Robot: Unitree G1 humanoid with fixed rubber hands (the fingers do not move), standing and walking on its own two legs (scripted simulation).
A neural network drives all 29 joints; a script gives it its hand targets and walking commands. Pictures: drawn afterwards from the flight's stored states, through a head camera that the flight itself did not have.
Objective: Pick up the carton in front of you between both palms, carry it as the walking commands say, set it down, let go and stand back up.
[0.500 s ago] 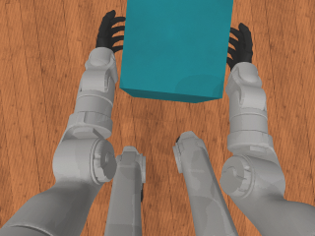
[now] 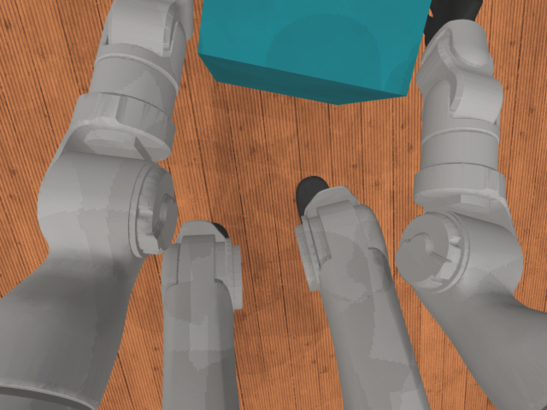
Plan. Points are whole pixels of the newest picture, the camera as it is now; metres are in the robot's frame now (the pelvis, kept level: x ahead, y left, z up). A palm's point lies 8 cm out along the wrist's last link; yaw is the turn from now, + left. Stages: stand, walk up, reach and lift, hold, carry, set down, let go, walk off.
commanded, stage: set down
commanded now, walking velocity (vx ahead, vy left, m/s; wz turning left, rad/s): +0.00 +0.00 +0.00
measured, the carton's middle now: (303, 4) +0.53 -0.13 -0.25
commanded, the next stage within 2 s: none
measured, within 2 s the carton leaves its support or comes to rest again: rests again in 0.70 s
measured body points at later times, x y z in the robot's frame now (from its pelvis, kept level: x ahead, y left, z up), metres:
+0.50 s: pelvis +0.00 +0.01 -0.02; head +0.38 -0.01 +0.23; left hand +0.59 +0.01 -0.20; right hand +0.48 -0.27 -0.20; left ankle +0.09 +0.11 -0.38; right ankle +0.13 -0.14 -0.38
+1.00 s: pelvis +0.00 +0.01 -0.03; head +0.38 -0.01 +0.21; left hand +0.59 +0.02 -0.22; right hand +0.48 -0.28 -0.21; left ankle +0.09 +0.10 -0.38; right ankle +0.13 -0.14 -0.38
